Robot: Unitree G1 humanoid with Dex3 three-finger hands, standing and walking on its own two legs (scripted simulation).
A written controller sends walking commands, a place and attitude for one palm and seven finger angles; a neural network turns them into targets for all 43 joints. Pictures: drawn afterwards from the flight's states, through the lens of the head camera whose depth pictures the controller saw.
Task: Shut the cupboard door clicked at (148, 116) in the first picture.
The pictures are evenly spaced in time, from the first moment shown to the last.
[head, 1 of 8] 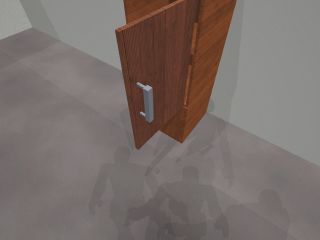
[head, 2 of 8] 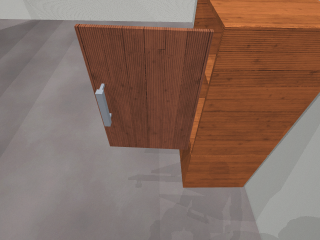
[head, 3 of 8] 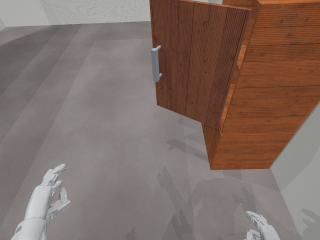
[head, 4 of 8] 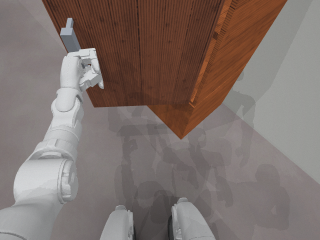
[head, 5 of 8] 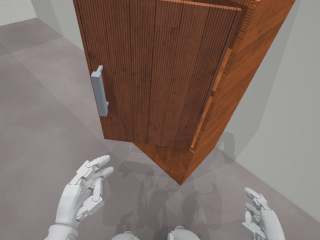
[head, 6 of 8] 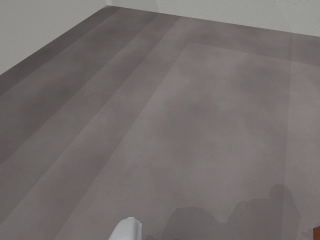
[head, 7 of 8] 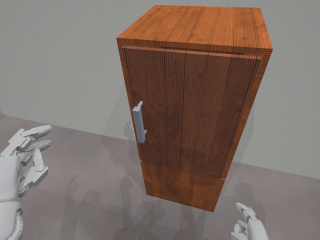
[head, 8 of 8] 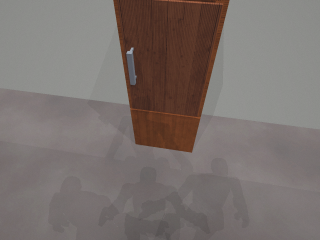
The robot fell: no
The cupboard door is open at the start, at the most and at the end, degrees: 87 87 0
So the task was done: yes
